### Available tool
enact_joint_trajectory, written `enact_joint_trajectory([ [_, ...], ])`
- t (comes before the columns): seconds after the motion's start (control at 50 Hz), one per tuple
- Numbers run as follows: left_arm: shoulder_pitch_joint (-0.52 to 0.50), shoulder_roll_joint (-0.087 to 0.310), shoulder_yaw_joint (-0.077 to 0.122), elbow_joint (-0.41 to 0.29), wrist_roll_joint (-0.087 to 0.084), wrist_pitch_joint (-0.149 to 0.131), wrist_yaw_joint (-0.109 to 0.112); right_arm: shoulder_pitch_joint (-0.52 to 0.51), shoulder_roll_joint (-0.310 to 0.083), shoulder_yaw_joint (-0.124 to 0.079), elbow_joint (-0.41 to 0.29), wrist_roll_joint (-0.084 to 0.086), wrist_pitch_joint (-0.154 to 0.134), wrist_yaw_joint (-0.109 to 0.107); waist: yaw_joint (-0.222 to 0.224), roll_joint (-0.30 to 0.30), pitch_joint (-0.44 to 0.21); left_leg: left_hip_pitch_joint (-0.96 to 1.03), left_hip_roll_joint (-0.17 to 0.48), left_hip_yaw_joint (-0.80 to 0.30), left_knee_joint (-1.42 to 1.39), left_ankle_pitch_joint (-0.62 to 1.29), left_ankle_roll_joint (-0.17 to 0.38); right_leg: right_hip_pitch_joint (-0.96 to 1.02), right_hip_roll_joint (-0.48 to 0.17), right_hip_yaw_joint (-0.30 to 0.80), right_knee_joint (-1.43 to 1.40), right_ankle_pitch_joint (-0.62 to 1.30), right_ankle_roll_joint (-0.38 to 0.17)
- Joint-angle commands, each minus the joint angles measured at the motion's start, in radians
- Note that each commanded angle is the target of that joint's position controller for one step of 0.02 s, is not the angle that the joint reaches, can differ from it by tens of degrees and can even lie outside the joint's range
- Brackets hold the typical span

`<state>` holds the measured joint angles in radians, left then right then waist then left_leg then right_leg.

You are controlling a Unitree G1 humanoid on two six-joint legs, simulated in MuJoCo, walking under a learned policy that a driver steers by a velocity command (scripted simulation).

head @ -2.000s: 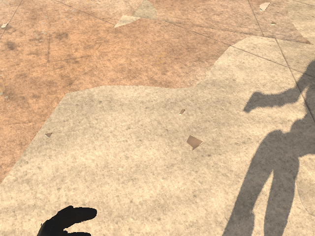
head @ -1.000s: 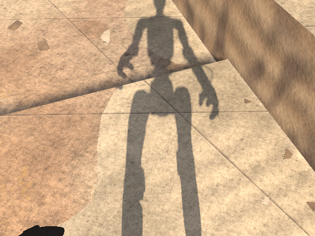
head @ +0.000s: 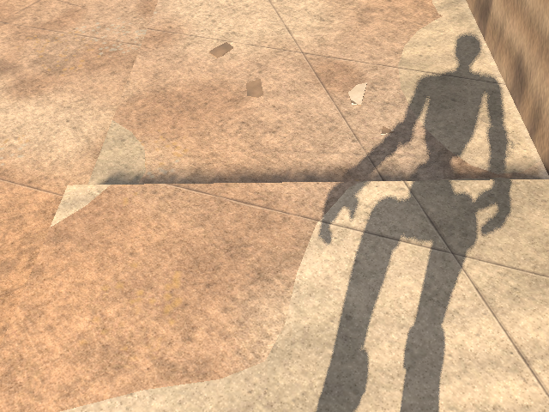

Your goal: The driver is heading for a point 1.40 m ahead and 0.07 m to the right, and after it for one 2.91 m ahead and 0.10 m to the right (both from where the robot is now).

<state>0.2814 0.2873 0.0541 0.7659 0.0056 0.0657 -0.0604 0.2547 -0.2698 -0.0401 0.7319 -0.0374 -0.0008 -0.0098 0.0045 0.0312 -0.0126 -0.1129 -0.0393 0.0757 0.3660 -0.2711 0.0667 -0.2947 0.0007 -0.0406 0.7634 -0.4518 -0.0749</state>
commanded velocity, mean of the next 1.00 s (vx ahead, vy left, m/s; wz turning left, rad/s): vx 0.88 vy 0.00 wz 0.18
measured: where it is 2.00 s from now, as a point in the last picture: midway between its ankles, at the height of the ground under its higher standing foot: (261, 145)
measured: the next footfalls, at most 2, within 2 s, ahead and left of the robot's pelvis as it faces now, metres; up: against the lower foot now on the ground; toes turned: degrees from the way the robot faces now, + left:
right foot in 0.10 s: +0.03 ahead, -0.12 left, +0.00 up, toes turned -8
left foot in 0.52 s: +0.53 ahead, -0.11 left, +0.00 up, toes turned -9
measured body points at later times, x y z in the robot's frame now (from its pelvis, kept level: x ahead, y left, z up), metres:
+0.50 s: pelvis +0.29 -0.12 -0.04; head +0.33 -0.13 +0.41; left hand +0.31 +0.17 -0.16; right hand +0.45 -0.39 -0.13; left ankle +0.50 -0.09 -0.73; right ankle -0.01 -0.11 -0.73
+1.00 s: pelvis +0.77 -0.21 -0.03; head +0.81 -0.21 +0.42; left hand +0.98 +0.05 -0.08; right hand +0.81 -0.52 -0.15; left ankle +0.52 -0.13 -0.67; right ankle +0.89 -0.34 -0.74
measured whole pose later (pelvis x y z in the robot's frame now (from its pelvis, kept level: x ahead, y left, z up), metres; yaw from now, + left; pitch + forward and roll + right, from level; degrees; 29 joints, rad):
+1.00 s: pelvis +0.77 -0.21 -0.03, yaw +12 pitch +3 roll -1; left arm 0.01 0.28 -0.02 0.59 0.06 -0.09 0.01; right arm 0.42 -0.36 -0.08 0.84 0.01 -0.06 0.00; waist -0.11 0.04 0.03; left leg -0.13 -0.12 -0.22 1.01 -0.45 0.12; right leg -0.51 -0.03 0.02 0.63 -0.16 0.05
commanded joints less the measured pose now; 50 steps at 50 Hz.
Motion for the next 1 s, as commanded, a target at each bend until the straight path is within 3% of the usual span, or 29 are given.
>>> enact_joint_trajectory([
  [0.02,-0.124,0.090,0.020,-0.115,-0.012,-0.034,-0.012,-0.027,-0.181,-0.063,-0.049,0.002,-0.038,0.005,-0.032,0.041,0.072,0.070,0.348,-0.279,-0.244,-0.290,0.117,-0.154,-0.034,0.006,-0.098,0.015,-0.041],
  [0.08,0.035,0.081,0.021,-0.063,0.002,-0.053,-0.014,-0.115,-0.184,-0.065,-0.052,0.015,-0.035,0.008,0.072,0.011,0.035,-0.162,0.249,-0.045,-0.066,-0.245,0.047,0.213,0.045,-0.086,-0.306,0.134,-0.067],
  [0.1,0.208,0.139,0.045,0.002,0.014,-0.062,-0.005,-0.142,-0.148,-0.051,-0.064,0.004,-0.038,0.003,0.142,-0.121,-0.013,-0.353,0.167,0.069,0.221,-0.147,0.008,0.453,0.025,0.026,-0.336,0.038,-0.104],
  [0.12,0.325,0.248,0.071,0.007,0.028,-0.075,0.007,-0.202,-0.054,-0.015,-0.116,-0.009,-0.043,0.010,0.190,-0.352,-0.024,-0.676,0.031,0.125,0.620,-0.257,-0.047,0.603,-0.249,0.530,-0.481,-0.290,-0.199],
  [0.14,0.261,0.260,0.064,-0.041,0.018,-0.080,0.019,-0.279,-0.063,-0.010,-0.168,-0.030,-0.059,0.022,0.169,-0.279,0.038,-0.907,-0.023,-0.081,0.753,-0.258,-0.065,0.573,-0.319,0.857,-0.600,-0.328,-0.273],
  [0.16,0.211,0.238,0.062,-0.046,0.015,-0.078,0.031,-0.297,-0.110,-0.016,-0.171,-0.027,-0.075,0.036,0.145,-0.160,0.091,-0.959,0.062,-0.138,0.801,-0.160,-0.071,0.550,-0.311,0.750,-0.577,-0.220,-0.277],
  [0.2,0.180,0.221,0.057,-0.052,0.009,-0.086,0.043,-0.210,-0.157,-0.021,-0.123,-0.028,-0.084,0.054,0.080,-0.056,0.074,-0.858,0.100,-0.121,0.755,-0.058,-0.091,0.480,-0.220,0.581,-0.570,-0.058,-0.237],
  [0.26,0.162,0.170,0.032,-0.038,-0.002,-0.118,0.049,-0.188,-0.144,-0.007,-0.103,-0.035,-0.052,0.070,0.042,-0.095,0.108,-0.757,0.110,-0.055,0.658,0.047,-0.109,0.356,-0.139,0.431,-0.650,0.110,-0.193],
  [0.34,0.200,0.162,0.025,0.002,-0.006,-0.153,0.041,-0.319,-0.106,0.018,-0.143,-0.003,-0.041,0.078,0.076,-0.094,0.156,-0.699,0.099,0.030,0.476,0.200,-0.069,0.306,-0.096,0.249,-0.689,0.501,-0.136],
  [0.4,0.209,0.156,0.013,0.043,0.003,-0.172,0.048,-0.374,-0.077,0.035,-0.165,0.012,-0.044,0.085,0.077,-0.102,0.181,-0.560,0.077,0.074,0.307,0.290,0.008,0.296,-0.131,0.139,-0.778,0.743,-0.085],
  [0.46,0.198,0.202,0.018,0.066,0.026,-0.177,0.068,-0.260,-0.117,0.024,-0.123,0.024,-0.042,0.071,-0.001,-0.148,0.059,-0.363,-0.043,0.106,0.295,0.228,0.070,0.418,-0.169,0.031,-0.611,1.450,-0.021],
  [0.5,0.145,0.229,0.030,0.060,0.060,-0.153,0.088,0.052,-0.182,-0.004,-0.024,0.028,-0.036,0.053,-0.153,-0.183,-0.101,-0.098,-0.117,0.107,0.338,0.116,0.099,0.429,-0.194,-0.002,-0.233,1.718,0.011],
  [0.52,0.081,0.242,0.035,0.048,0.061,-0.139,0.093,0.275,-0.211,-0.025,0.049,0.028,-0.032,0.040,-0.270,-0.148,-0.162,0.114,-0.106,0.083,0.281,0.076,0.125,0.316,-0.180,-0.034,0.094,1.682,0.024],
  [0.54,0.022,0.187,0.021,0.021,0.056,-0.148,0.091,0.420,-0.279,-0.058,0.088,0.022,-0.028,0.023,-0.317,0.002,-0.195,0.311,0.026,-0.150,0.261,-0.145,0.195,0.063,-0.064,-0.036,0.570,1.107,0.027],
  [0.56,0.090,0.060,-0.009,-0.030,0.020,-0.176,0.057,0.304,-0.324,-0.070,0.089,0.011,-0.019,0.023,-0.133,0.328,-0.214,0.499,0.274,-0.842,0.029,-0.316,0.379,-0.421,0.160,0.044,0.910,0.052,0.093],
  [0.58,0.010,0.113,-0.021,-0.066,0.030,-0.197,0.057,0.199,-0.282,-0.074,0.054,0.026,-0.025,0.032,-0.142,0.134,-0.188,0.440,0.290,-0.997,-0.097,-0.344,0.394,-0.510,0.097,0.188,0.908,0.117,0.056],
  [0.62,-0.071,0.129,-0.033,-0.092,0.041,-0.215,0.048,0.177,-0.178,-0.055,0.078,0.028,-0.037,0.028,-0.075,-0.104,-0.029,0.155,0.254,-0.811,-0.150,-0.260,0.327,-0.451,-0.009,0.193,0.723,0.183,0.038],
  [0.64,-0.102,0.112,-0.040,-0.114,0.059,-0.201,0.048,0.156,-0.161,-0.047,0.086,0.024,-0.046,0.020,-0.032,-0.127,0.030,0.012,0.207,-0.719,-0.161,-0.181,0.301,-0.404,-0.039,0.188,0.654,0.159,0.050],
  [0.66,-0.086,0.095,-0.048,-0.118,0.075,-0.177,0.046,0.131,-0.147,-0.037,0.092,0.022,-0.054,0.016,0.016,-0.119,0.072,-0.100,0.163,-0.642,-0.180,-0.140,0.286,-0.367,-0.056,0.174,0.600,0.139,0.065],
  [0.7,-0.113,0.077,-0.062,-0.153,0.081,-0.138,0.046,0.119,-0.167,-0.039,0.086,0.028,-0.077,0.021,0.047,-0.073,0.133,-0.258,0.121,-0.563,-0.224,-0.108,0.291,-0.354,-0.097,0.135,0.449,0.104,0.096],
  [0.76,-0.292,0.056,-0.082,-0.232,0.051,-0.138,0.027,0.110,-0.181,-0.051,0.062,0.035,-0.092,0.021,0.004,-0.040,0.178,-0.429,0.038,-0.452,-0.292,0.003,0.242,-0.200,-0.103,0.064,0.091,0.376,0.131],
  [0.8,-0.340,0.032,-0.088,-0.243,0.030,-0.138,0.020,0.142,-0.197,-0.064,0.064,0.051,-0.095,0.029,-0.044,-0.022,0.139,-0.403,0.026,-0.430,-0.281,0.156,0.193,-0.070,-0.068,0.039,-0.061,0.573,0.125],
  [0.86,-0.371,0.067,-0.074,-0.254,0.024,-0.142,0.031,0.204,-0.219,-0.077,0.071,0.049,-0.084,0.026,-0.092,0.009,0.087,-0.152,0.058,-0.461,-0.177,0.390,0.154,-0.078,-0.030,0.042,-0.191,0.564,0.113],
  [0.9,-0.297,0.112,-0.053,-0.235,0.027,-0.150,0.046,0.210,-0.242,-0.083,0.068,0.039,-0.075,0.011,-0.057,0.014,0.009,-0.018,0.067,-0.472,0.003,0.625,0.116,0.017,0.014,0.048,-0.259,0.424,0.100],
  [0.92,-0.162,0.154,-0.032,-0.202,0.023,-0.157,0.059,0.191,-0.276,-0.090,0.067,0.031,-0.074,0.014,0.020,0.003,-0.088,-0.004,0.047,-0.447,0.198,0.725,0.092,0.171,0.034,0.042,-0.269,0.334,0.089],
  [0.94,0.042,0.202,-0.007,-0.161,0.029,-0.164,0.078,0.142,-0.274,-0.090,0.054,0.029,-0.083,0.019,0.134,0.001,-0.191,-0.136,0.009,-0.427,0.455,0.644,0.072,0.428,-0.034,0.085,-0.226,0.264,0.068],
  [0.96,0.284,0.280,0.025,-0.127,0.057,-0.166,0.101,0.115,-0.133,-0.055,0.018,0.025,-0.098,0.015,0.203,-0.145,-0.346,-0.310,-0.037,-0.345,0.813,0.150,0.079,0.671,-0.297,0.348,-0.228,-0.129,0.039],
  [0.98,0.188,0.362,0.044,-0.131,0.069,-0.155,0.091,0.222,-0.042,-0.021,-0.061,0.082,-0.097,0.019,0.070,-0.506,-0.478,-0.583,-0.100,-0.229,1.061,-0.236,0.045,0.790,-0.540,0.957,-0.479,-0.329,-0.070],
  [1.0,0.081,0.249,0.037,-0.151,0.059,-0.144,0.086,0.126,-0.128,-0.025,-0.029,0.049,-0.073,0.005,0.080,-0.287,-0.304,-0.702,0.004,-0.194,1.121,-0.120,0.057,0.656,-0.470,0.882,-0.501,-0.414,-0.070],
])
Velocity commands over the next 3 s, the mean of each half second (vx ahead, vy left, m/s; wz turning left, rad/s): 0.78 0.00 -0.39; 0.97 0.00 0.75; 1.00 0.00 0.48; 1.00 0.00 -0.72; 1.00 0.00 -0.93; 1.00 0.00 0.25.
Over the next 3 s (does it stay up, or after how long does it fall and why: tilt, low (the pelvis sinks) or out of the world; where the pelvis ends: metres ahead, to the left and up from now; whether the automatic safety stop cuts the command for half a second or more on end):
stays up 2.54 -0.12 -0.15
